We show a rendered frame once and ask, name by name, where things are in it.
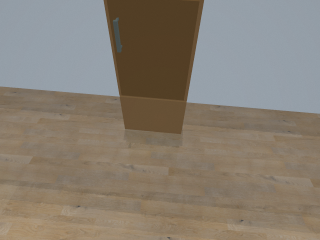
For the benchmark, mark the handle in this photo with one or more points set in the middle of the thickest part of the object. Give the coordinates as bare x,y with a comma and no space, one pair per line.
117,35

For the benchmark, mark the cupboard door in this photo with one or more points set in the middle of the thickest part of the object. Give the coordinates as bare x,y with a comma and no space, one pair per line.
157,39

